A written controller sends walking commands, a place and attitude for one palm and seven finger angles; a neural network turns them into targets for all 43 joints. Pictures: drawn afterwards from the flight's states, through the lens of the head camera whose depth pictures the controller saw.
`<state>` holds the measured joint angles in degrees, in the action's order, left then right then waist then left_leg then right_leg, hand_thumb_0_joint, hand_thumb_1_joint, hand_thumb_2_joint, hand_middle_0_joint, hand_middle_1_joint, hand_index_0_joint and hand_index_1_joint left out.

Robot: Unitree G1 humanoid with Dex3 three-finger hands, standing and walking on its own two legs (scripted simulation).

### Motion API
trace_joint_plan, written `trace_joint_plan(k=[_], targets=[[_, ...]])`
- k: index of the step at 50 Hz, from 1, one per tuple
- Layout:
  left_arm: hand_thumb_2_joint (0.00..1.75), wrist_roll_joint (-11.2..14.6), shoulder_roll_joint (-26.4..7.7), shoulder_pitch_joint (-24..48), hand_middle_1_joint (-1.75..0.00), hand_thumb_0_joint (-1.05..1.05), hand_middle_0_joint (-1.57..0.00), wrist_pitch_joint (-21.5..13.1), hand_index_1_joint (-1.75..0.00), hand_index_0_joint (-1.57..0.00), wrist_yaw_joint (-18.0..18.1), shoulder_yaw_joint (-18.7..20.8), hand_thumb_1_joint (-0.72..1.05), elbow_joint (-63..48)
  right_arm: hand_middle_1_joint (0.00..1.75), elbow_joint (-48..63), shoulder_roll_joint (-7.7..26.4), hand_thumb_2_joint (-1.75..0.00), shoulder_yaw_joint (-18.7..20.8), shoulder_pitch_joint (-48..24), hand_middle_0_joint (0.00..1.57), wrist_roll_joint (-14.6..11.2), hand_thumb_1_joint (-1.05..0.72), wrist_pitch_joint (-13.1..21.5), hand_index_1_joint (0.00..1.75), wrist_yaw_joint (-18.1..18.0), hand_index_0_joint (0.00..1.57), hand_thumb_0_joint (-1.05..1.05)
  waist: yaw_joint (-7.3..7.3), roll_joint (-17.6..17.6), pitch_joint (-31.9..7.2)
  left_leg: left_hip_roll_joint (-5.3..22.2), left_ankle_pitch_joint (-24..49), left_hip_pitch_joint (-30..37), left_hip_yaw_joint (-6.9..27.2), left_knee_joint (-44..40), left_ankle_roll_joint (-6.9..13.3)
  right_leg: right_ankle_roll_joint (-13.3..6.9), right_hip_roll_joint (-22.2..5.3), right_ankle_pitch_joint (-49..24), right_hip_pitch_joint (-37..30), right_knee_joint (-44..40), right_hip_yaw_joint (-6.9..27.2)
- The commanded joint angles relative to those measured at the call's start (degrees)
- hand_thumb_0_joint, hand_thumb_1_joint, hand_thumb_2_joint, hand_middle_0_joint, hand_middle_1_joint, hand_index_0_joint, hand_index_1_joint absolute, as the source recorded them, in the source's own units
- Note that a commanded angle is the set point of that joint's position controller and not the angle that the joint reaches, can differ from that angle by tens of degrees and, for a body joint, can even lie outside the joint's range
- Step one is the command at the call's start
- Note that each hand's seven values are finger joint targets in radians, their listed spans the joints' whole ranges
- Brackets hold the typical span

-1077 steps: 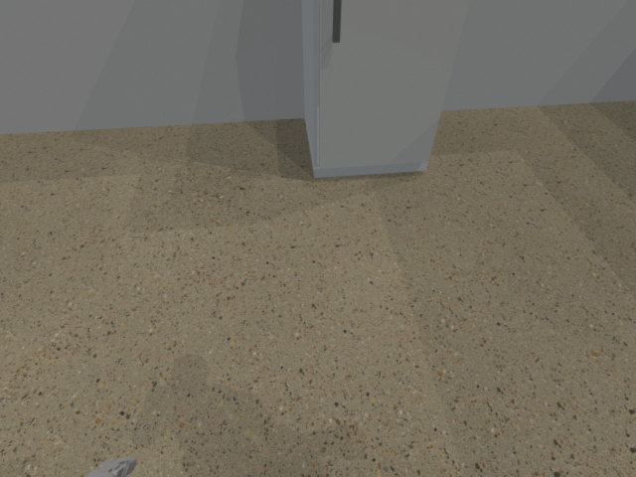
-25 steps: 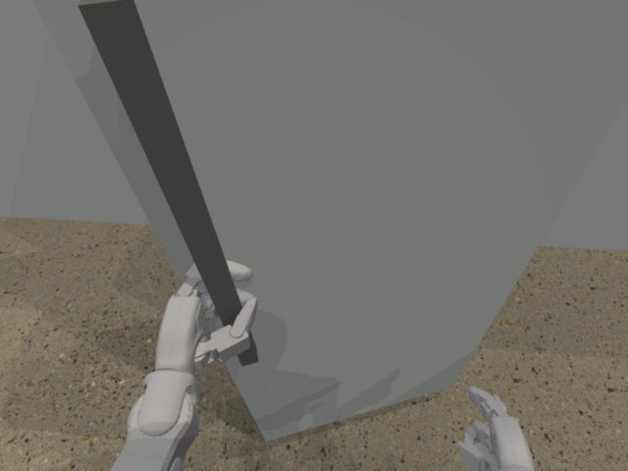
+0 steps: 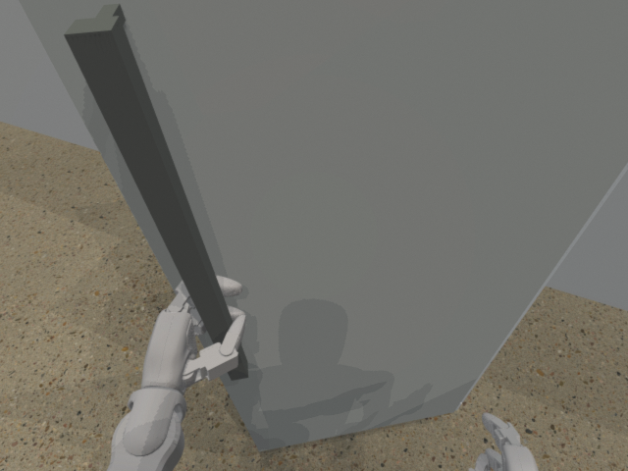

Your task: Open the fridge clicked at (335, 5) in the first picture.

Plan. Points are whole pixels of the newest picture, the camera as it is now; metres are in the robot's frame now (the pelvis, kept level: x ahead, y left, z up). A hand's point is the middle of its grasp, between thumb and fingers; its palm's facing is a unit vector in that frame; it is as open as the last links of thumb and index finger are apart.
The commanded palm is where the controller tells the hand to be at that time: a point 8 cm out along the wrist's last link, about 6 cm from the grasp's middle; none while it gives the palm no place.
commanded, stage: walk backward, drawing the door open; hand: left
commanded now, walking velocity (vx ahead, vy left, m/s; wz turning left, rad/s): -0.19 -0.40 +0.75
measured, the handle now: (199, 259) +0.30 +0.12 +0.17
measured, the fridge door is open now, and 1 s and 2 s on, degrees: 35 72 66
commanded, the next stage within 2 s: stop walking and hold the door back in 0.82 s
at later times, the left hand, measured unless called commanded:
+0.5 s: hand out of the picture +0.12 +0.02 +0.08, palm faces +0.49 -0.84 -0.24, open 6.6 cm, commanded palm +0.06 +0.05 +0.08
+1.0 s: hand out of the picture +0.01 -0.10 +0.08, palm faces +0.83 -0.46 -0.30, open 6.5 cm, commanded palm -0.04 -0.06 +0.09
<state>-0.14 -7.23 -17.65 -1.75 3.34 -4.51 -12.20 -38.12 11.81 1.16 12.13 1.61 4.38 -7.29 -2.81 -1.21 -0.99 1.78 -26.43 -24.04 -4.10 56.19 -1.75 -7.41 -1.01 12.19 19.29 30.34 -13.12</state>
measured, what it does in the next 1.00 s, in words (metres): steps to the right, turning left: left foot, then right foot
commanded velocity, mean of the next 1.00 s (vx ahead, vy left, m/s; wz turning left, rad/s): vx -0.14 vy -0.26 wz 0.68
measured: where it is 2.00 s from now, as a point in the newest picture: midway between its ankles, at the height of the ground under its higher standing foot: outside the picture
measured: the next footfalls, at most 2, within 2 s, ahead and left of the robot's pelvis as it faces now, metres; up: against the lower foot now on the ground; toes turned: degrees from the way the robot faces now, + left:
left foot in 0.06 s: -0.01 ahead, +0.12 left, +0.00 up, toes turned +8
right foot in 0.32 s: +0.07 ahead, -0.28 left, +0.00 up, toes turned +13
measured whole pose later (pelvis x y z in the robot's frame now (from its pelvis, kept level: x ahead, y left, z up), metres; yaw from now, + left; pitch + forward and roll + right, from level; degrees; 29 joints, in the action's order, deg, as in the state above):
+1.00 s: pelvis -0.03 -0.43 -0.01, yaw +44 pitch -2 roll +0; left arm 2.5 -13.2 -16.0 -5.0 5.6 11.5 -9.4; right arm -39.9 12.8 2.5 9.0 0.4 5.7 -5.6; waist -0.7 -3.2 6.2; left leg 1.6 -29.3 -32.4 0.0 74.8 -3.3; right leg 1.1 -5.3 14.5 18.1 35.2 -6.3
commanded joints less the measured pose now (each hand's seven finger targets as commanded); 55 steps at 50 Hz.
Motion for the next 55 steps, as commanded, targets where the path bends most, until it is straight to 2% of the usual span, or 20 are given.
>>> trace_joint_plan(k=[1, 2, 4, 8, 13, 15, 16, 19, 22, 26, 27, 29, 30, 36, 40, 42, 43, 44, 47, 55], targets=[[0.9, 0.2, -3.2, 6.3, -1.4, 0.0, -0.45, -6.3, -1.4, -0.45, -0.1, 1.3, 0.9, -17.5, 0.3, 10.3, 2.1, -0.9, -0.5, -2.3, 0.2, 0.5, -0.9, 5.2, 0.3, -0.6, 0.2, 0.0, -0.11, 3.7, -6.7, 1.1, 7.8, 7.1, -0.2, -26.1, 1.4, 0.0, -8.9, -18.3, -6.8, -0.5, 5.6], [0.9, 0.4, -3.6, 8.0, -1.4, 0.0, -0.45, -6.9, -1.4, -0.45, -0.1, 0.4, 0.9, -19.2, 0.3, 10.3, 2.8, -0.9, 0.1, 1.0, 0.2, 0.5, -0.9, 5.7, 0.3, -0.6, 0.2, 0.0, -2.68, -1.4, -8.4, 4.8, 16.6, 18.1, 5.1, -34.6, 2.8, 4.0, -6.5, -13.0, 1.6, 9.4, 4.7], [0.9, -2.2, -4.1, 8.5, -1.4, 0.0, -0.45, -9.0, -1.4, -0.45, 0.0, -0.3, 0.9, -20.8, 0.3, 12.1, 6.6, -0.9, 1.3, -0.4, 0.2, 2.7, -0.9, 5.5, 0.3, 0.4, 0.2, 0.0, -0.68, -12.0, -9.0, 32.2, 48.9, 30.6, 44.9, -39.2, 16.4, 13.7, -1.1, 17.3, 24.8, 35.7, 14.9], [0.9, -2.7, -6.5, 10.1, -1.4, 0.0, -0.45, -8.5, -1.4, -0.45, -1.0, 3.7, 0.9, -24.6, 0.3, 11.2, 7.2, -0.9, 2.4, -5.4, 0.2, 2.3, -0.9, 5.8, 0.3, 1.7, 0.2, 0.0, 1.25, -8.6, -3.7, 22.8, 46.4, 19.9, 26.2, -32.8, 11.9, 10.6, -2.5, 10.5, 20.6, 33.4, 18.8], [0.9, -0.8, -5.2, 7.1, -1.4, 0.0, -0.45, -6.3, -1.4, -0.45, 1.1, 4.9, 0.9, -17.4, 0.3, 11.1, 6.2, -0.9, 1.8, -6.6, 0.2, -1.2, -0.9, 5.5, 0.3, 2.6, 0.2, 0.0, 2.13, -13.5, -4.2, 8.6, -2.0, -4.6, 10.8, -35.9, 4.5, 10.6, 3.5, 4.1, -14.8, 4.3, 7.1], [0.9, -1.0, -7.7, 9.3, -1.4, 0.0, -0.45, -6.8, -1.4, -0.45, 1.8, 6.9, 0.9, -19.2, 0.3, 10.2, 3.4, -0.9, 1.4, -7.1, 0.2, -2.0, -0.9, 5.1, 0.3, 2.9, 0.2, 0.0, 1.72, -3.6, -6.5, 0.7, -4.9, -2.0, 6.1, -23.8, 1.7, 9.2, -0.1, 7.3, -12.2, -8.2, 9.1], [0.9, -1.0, -10.7, 9.9, -1.4, 0.0, -0.45, -6.6, -1.4, -0.45, 2.2, 9.4, 0.9, -20.6, 0.3, 10.1, 1.0, -0.9, 1.0, -7.9, 0.2, -2.2, -0.9, 4.8, 0.3, 2.9, 0.2, 0.0, 1.81, 10.8, -6.2, -3.6, -4.5, -3.8, 0.2, -7.4, -0.8, 5.0, -9.7, 11.6, -7.1, -14.2, 17.9], [0.9, -1.1, -13.9, 7.6, -1.4, 0.0, -0.45, -7.3, -1.4, -0.45, 1.8, 14.1, 0.9, -16.4, 0.3, 8.3, 2.3, -0.9, 2.5, -9.3, 0.2, -1.5, -0.9, 5.1, 0.3, 1.5, 0.2, 0.0, 3.34, 16.5, -8.2, -1.0, -9.4, -7.6, 4.0, 27.9, -0.1, -4.9, -20.5, 3.6, -2.0, -13.4, 26.1], [0.9, -0.6, -10.2, 9.9, -1.4, 0.0, -0.45, -8.8, -1.4, -0.45, 0.9, 12.2, 0.9, -15.9, 0.3, 9.4, 0.5, -0.9, 0.9, -10.2, 0.2, -0.6, -0.9, 4.6, 0.3, 1.1, 0.2, 0.0, 2.54, 12.4, -5.3, 1.8, -7.0, -4.5, 0.8, 13.1, -0.8, -3.0, -15.3, -14.3, -6.7, -6.1, 9.7], [0.9, 1.2, -9.0, 9.0, -1.4, 0.0, -0.45, -8.6, -1.4, -0.45, 0.9, 11.2, 0.9, -19.3, 0.3, 10.8, 2.1, -0.9, 1.2, -5.2, 0.2, -0.4, -0.9, 5.2, 0.3, 0.1, 0.2, 0.0, 0.74, 8.5, -7.4, 0.6, 2.1, 9.2, -2.0, -20.1, 0.8, 0.0, -11.9, -11.1, -3.9, 1.3, 7.4], [0.9, 1.3, -8.7, 10.8, -1.4, 0.0, -0.45, -8.6, -1.4, -0.45, 0.6, 10.1, 0.9, -21.1, 0.3, 10.9, 2.8, -0.9, 1.6, -2.1, 0.2, -0.3, -0.9, 5.8, 0.3, -0.2, 0.2, 0.0, -1.17, 3.9, -7.8, 3.3, 9.6, 18.8, 1.1, -29.8, 1.6, 2.2, -10.1, -5.4, 4.5, 10.5, 6.3], [0.9, 0.0, -8.5, 9.6, -1.4, 0.0, -0.45, -10.0, -1.4, -0.45, 0.6, 8.7, 0.9, -23.4, 0.3, 12.2, 6.8, -0.9, 2.4, -2.2, 0.2, 1.3, -0.9, 6.2, 0.3, -0.1, 0.2, 0.0, 0.66, -14.8, -7.3, 30.9, 39.4, 31.6, 42.8, -41.1, 10.2, 10.1, -2.4, 21.1, 26.2, 31.6, 11.3], [0.9, -1.6, -11.4, 10.4, -1.4, 0.0, -0.45, -10.9, -1.4, -0.45, 0.7, 10.9, 0.9, -24.1, 0.3, 11.4, 7.0, -0.9, 1.9, -3.3, 0.2, 1.8, -0.9, 5.9, 0.3, 0.2, 0.2, 0.0, 0.98, -8.8, -7.4, 33.5, 46.3, 31.8, 43.8, -40.8, 14.9, 10.7, -2.9, 16.9, 26.6, 35.9, 17.1], [0.9, -0.5, -10.2, 7.6, -1.4, 0.0, -0.45, -7.8, -1.4, -0.45, 0.6, 13.0, 0.9, -21.6, 0.3, 10.0, 6.3, -0.9, 3.0, -4.4, 0.2, 0.5, -0.9, 6.1, 0.3, 1.9, 0.2, 0.0, 2.71, -16.4, -4.2, 15.6, 30.4, 12.1, 13.1, -35.0, 6.5, 10.6, -1.5, 5.4, 3.9, 20.4, 14.4], [0.9, 0.6, -12.1, 6.8, -1.4, 0.0, -0.45, -6.9, -1.4, -0.45, 2.2, 15.6, 0.9, -17.3, 0.3, 11.4, 6.2, -0.9, 2.0, -5.3, 0.2, -1.3, -0.9, 6.0, 0.3, 2.3, 0.2, 0.0, 2.75, -17.2, -4.0, 10.3, 1.8, 0.0, 11.1, -35.6, 5.0, 11.4, 3.2, 6.3, -13.0, 3.1, 7.0], [0.9, 0.4, -15.2, 7.6, -1.4, 0.0, -0.45, -7.0, -1.4, -0.45, 2.9, 18.1, 0.9, -17.5, 0.3, 10.3, 3.6, -0.9, 1.6, -4.8, 0.2, -2.1, -0.9, 5.6, 0.3, 2.6, 0.2, 0.0, 2.47, -2.9, -5.5, 1.3, -3.3, -0.2, 5.7, -21.4, 1.6, 10.1, -1.3, 5.0, -13.0, -10.4, 9.4], [0.9, 0.6, -19.7, 6.7, -1.4, 0.0, -0.45, -6.7, -1.4, -0.45, 3.4, 22.1, 0.9, -18.1, 0.3, 10.6, 1.9, -0.9, 1.4, -6.0, 0.2, -2.2, -0.9, 5.6, 0.3, 2.7, 0.2, 0.0, 2.79, 10.9, -5.7, -3.3, -5.6, -2.9, 1.1, -3.6, -0.8, 5.3, -11.6, 6.3, -9.3, -14.7, 19.1], [0.9, 0.8, -21.2, 7.4, -1.4, 0.0, -0.45, -7.4, -1.4, -0.45, 3.7, 23.4, 0.9, -19.5, 0.3, 10.8, 1.2, -0.9, 1.4, -8.8, 0.2, -2.0, -0.9, 6.0, 0.3, 2.4, 0.2, 0.0, 4.38, 17.7, -6.4, -3.7, -10.2, -7.7, 2.5, 15.1, -0.7, -1.0, -21.1, 0.1, -6.3, -15.9, 28.1], [0.9, 0.7, -21.0, 9.7, -1.4, 0.0, -0.45, -7.7, -1.4, -0.45, 3.3, 24.3, 0.9, -14.0, 0.3, 8.6, 3.0, -0.9, 2.0, -8.9, 0.2, -1.1, -0.9, 4.9, 0.3, 1.7, 0.2, 0.0, 2.89, 12.8, -6.3, 0.1, -5.3, -12.3, 4.7, 29.0, -1.8, -2.5, -20.3, -9.5, -7.8, -10.2, 22.9], [0.9, 2.3, -18.8, 39.6, -1.4, 0.0, -0.45, -10.2, -1.4, -0.45, 5.8, 18.2, 0.9, 5.5, 0.3, 7.9, 7.0, -0.9, 0.6, -7.3, 0.2, -1.4, -0.9, 3.9, 0.3, -0.4, 0.2, 0.0, 4.2, 12.0, -6.7, -0.4, -1.2, 3.1, 4.0, -9.9, 2.0, 0.7, -21.4, 3.6, -7.6, -14.3, 23.7]])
